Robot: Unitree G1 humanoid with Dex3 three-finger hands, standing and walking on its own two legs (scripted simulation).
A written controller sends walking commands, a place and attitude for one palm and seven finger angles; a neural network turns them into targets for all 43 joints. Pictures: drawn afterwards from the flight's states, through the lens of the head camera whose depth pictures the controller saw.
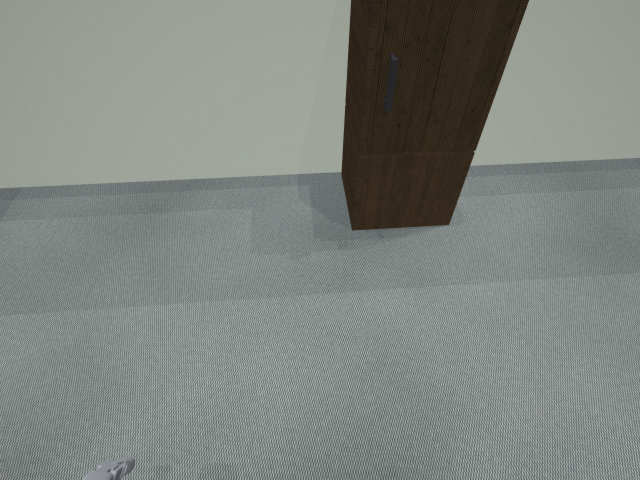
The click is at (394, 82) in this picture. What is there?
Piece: cupboard door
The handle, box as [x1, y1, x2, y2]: [384, 53, 398, 111]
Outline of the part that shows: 392,53 390,53 391,62 386,98 384,99 385,111 390,110 398,62 397,57 395,57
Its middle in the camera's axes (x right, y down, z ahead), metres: +0.21 -0.48 +1.18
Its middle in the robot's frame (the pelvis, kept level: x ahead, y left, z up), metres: +1.21 -0.15 -0.07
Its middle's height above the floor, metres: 0.70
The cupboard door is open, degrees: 0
